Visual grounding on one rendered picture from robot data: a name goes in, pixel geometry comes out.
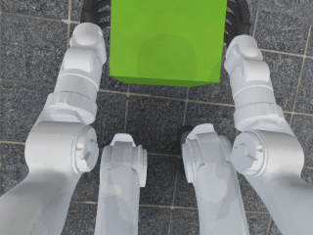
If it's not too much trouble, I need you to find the left robot hand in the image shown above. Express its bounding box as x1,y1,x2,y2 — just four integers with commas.
80,0,112,29

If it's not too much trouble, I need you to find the left robot upper arm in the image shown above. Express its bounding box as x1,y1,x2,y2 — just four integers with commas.
0,120,99,235

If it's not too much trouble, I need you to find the right robot upper arm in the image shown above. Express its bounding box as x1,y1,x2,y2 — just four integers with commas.
230,129,313,235

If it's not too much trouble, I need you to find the robot left forearm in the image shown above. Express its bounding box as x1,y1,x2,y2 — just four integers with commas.
24,23,107,164

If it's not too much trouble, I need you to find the left robot thigh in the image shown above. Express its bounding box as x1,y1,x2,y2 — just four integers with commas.
94,141,148,235

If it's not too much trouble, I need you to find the right robot shin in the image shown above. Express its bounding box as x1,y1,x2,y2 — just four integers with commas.
185,123,233,162

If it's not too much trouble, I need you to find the carton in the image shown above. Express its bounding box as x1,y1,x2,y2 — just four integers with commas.
109,0,227,87

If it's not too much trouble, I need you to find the right robot hand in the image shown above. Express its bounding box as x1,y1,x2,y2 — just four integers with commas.
223,0,251,49

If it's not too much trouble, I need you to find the robot right forearm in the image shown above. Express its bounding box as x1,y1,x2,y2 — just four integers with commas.
224,34,304,156

